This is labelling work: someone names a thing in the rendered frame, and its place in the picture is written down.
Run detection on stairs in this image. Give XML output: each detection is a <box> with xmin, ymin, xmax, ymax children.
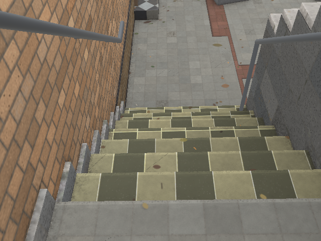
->
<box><xmin>71</xmin><ymin>105</ymin><xmax>321</xmax><ymax>201</ymax></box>

